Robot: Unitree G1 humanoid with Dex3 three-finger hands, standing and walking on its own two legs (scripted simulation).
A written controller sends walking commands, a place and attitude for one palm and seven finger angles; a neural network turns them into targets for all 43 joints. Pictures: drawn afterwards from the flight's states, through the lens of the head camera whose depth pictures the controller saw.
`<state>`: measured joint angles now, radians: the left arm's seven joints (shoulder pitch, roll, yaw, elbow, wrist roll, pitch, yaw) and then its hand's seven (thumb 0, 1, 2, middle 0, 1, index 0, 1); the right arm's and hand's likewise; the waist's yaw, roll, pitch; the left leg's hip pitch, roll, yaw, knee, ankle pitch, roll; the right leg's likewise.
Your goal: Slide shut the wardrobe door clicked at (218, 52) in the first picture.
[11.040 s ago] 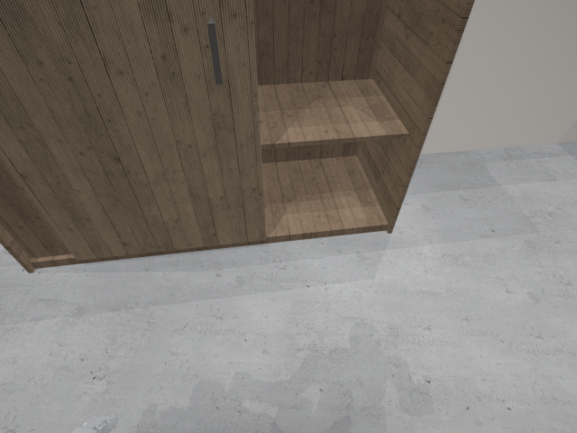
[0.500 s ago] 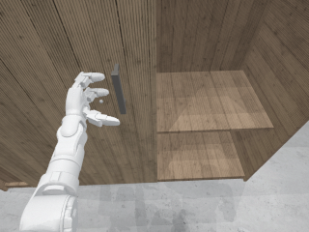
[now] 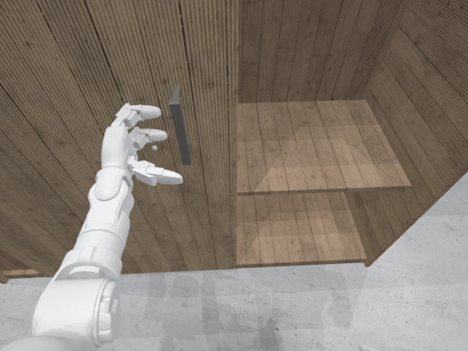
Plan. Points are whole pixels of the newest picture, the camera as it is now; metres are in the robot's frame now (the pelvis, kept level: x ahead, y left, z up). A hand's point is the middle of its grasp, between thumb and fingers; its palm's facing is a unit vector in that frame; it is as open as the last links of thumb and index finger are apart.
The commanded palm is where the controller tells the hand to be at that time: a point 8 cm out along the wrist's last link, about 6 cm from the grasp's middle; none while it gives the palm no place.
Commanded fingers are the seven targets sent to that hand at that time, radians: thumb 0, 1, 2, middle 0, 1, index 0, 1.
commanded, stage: move the hooked fingers beside the handle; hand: left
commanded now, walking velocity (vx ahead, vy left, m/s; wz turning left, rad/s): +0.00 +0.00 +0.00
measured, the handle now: (182, 128) +0.48 +0.10 +0.11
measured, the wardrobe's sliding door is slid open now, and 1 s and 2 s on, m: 0.57 0.57 0.57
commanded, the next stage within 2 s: none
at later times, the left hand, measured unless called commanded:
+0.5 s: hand (154, 148) +0.43 +0.15 +0.11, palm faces +0.08 -1.00 -0.03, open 13.5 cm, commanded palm +0.43 +0.19 +0.10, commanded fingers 0.00 -0.50 0.30 -0.30 -1.20 -0.30 -1.20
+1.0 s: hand (155, 148) +0.43 +0.15 +0.11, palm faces +0.07 -1.00 -0.04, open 13.6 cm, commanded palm +0.44 +0.19 +0.09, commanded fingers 0.00 -0.50 0.30 -0.30 -1.20 -0.30 -1.20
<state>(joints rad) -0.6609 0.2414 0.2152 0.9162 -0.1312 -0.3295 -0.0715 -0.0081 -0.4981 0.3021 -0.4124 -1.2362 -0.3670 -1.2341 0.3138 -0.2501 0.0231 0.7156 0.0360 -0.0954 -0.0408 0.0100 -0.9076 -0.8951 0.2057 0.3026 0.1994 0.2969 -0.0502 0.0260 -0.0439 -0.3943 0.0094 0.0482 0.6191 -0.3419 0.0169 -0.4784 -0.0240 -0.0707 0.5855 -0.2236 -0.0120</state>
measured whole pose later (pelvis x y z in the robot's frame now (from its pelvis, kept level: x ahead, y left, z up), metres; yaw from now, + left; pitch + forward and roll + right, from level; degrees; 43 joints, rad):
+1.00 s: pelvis -0.04 +0.00 -0.02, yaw +2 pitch +11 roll +0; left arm -0.88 0.30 0.18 1.11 -0.13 -0.38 -0.03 -0.01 -0.50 0.30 -0.46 -1.22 -0.36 -1.25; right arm 0.36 -0.28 0.04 0.71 0.03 -0.12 -0.04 0.01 -0.91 -0.90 0.21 0.30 0.20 0.30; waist -0.10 0.01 -0.05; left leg -0.63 -0.01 0.01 0.77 -0.34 0.02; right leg -0.68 -0.03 -0.07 0.71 -0.22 -0.01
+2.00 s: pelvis -0.01 +0.00 -0.01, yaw +1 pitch +9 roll +0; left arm -0.71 0.25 0.23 0.97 -0.12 -0.38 -0.07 -0.01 -0.50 0.30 -0.46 -1.23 -0.36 -1.23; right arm 0.35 -0.26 0.02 0.68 0.03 -0.09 -0.02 0.01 -0.91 -0.90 0.21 0.30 0.20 0.30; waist -0.07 0.02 -0.07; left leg -0.50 0.00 0.03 0.71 -0.37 0.02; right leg -0.58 0.00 -0.04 0.67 -0.25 -0.01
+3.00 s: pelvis +0.02 +0.01 +0.00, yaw +1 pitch +6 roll -1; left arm -0.44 0.20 0.14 0.60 -0.17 -0.20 -0.05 -0.01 -0.50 0.30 -0.30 -1.20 -0.30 -1.20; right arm 0.30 -0.24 0.02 0.67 0.04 -0.10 -0.03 0.01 -0.91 -0.90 0.21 0.30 0.20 0.30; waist -0.02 0.05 -0.07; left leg -0.33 0.00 0.03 0.60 -0.37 0.02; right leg -0.41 0.00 -0.04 0.57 -0.26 -0.01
